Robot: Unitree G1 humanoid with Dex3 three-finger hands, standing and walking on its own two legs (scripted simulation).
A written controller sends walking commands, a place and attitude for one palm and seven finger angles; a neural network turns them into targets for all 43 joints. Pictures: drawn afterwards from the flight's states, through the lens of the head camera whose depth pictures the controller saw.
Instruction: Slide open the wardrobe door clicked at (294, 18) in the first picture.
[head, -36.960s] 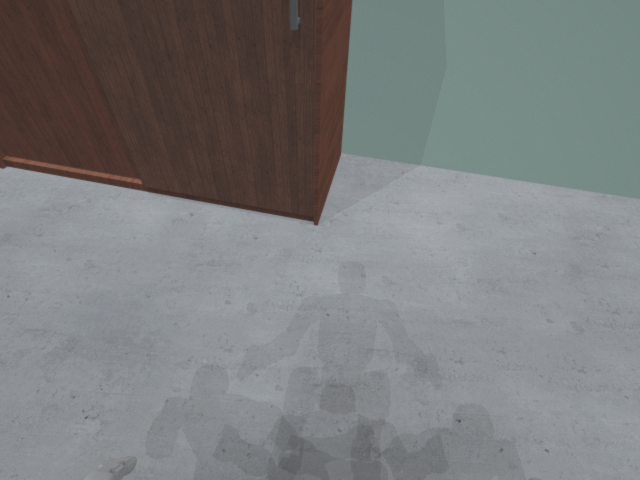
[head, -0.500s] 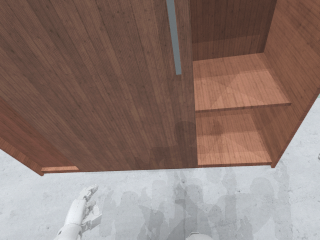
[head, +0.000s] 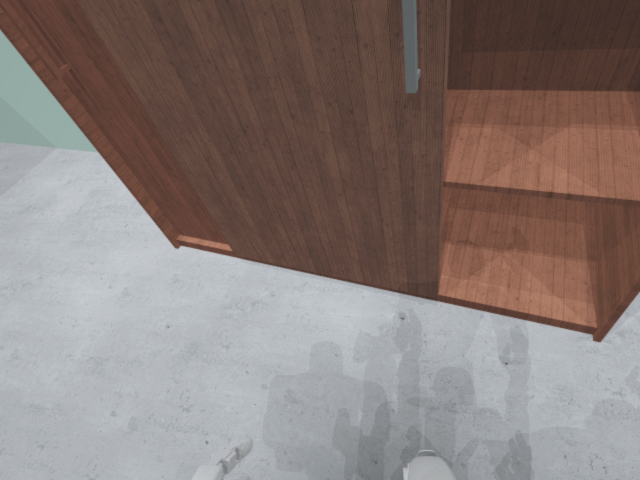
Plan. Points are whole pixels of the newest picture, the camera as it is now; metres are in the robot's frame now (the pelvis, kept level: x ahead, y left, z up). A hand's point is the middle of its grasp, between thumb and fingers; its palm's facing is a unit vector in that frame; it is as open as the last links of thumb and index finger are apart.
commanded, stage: stop stepping back and stand still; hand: right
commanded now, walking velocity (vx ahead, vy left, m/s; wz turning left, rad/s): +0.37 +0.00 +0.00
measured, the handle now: (412, 17) +0.75 -0.12 +0.20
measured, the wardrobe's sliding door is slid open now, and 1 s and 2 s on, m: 0.45 0.45 0.45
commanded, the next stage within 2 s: let the arm hang, fingers relaxed in 1.06 s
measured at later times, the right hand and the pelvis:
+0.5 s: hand out of the picture +0.16 -0.27 +0.21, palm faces +0.40 +0.78 -0.49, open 7.4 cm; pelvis -0.02 -0.03 +0.00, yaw -4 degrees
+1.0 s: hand out of the picture +0.22 -0.33 +0.20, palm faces +0.42 +0.74 -0.53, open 7.4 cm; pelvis +0.02 -0.06 +0.02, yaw -4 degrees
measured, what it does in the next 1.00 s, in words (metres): steps on the spot: left foot, then right foot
